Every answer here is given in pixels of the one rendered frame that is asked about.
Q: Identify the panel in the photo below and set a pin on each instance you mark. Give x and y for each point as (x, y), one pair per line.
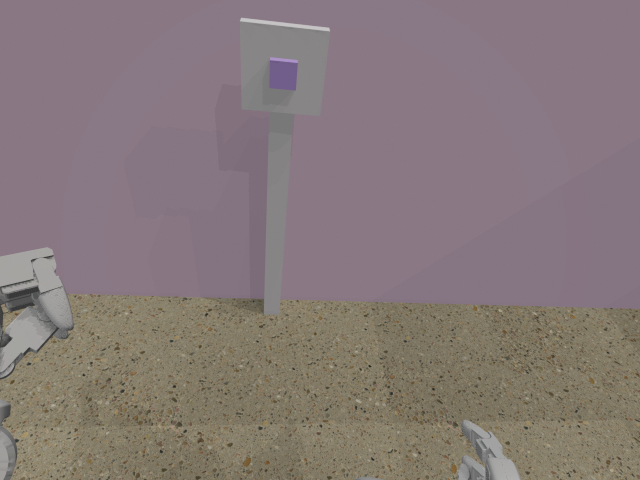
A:
(260, 40)

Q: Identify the right robot hand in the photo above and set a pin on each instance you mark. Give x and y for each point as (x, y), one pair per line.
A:
(489, 450)

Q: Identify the button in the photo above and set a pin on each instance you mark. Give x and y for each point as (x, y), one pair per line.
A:
(283, 73)

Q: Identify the left robot hand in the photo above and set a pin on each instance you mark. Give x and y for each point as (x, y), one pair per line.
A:
(28, 279)

